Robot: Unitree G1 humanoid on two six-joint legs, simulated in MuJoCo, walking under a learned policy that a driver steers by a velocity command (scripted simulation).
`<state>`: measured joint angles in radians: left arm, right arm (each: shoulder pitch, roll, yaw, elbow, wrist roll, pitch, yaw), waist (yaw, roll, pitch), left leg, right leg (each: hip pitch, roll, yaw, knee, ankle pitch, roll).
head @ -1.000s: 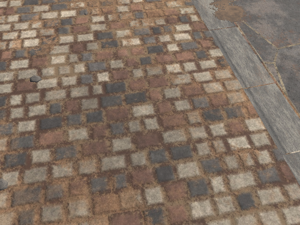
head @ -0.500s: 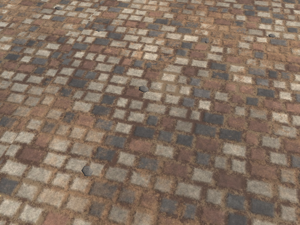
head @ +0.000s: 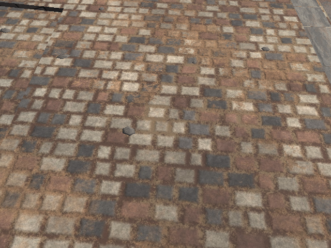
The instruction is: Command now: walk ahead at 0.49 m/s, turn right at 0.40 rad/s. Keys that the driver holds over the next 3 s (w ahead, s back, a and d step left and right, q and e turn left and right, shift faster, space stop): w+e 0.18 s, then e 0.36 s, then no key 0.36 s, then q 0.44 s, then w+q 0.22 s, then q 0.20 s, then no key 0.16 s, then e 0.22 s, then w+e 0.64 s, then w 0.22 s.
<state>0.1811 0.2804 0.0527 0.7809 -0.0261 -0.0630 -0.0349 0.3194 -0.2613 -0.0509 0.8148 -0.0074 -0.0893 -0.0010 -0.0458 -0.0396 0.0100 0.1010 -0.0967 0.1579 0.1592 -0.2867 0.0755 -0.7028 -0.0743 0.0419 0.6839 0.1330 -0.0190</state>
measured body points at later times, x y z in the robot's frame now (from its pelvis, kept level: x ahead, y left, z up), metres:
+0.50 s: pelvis +0.27 -0.01 +0.00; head +0.31 -0.03 +0.45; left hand +0.45 +0.25 -0.10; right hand +0.39 -0.31 -0.09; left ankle +0.45 +0.10 -0.70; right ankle +0.22 -0.09 -0.74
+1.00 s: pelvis +0.35 -0.01 +0.00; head +0.36 -0.03 +0.45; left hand +0.57 +0.17 -0.11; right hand +0.36 -0.30 -0.12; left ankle +0.45 +0.08 -0.74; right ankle +0.29 -0.12 -0.74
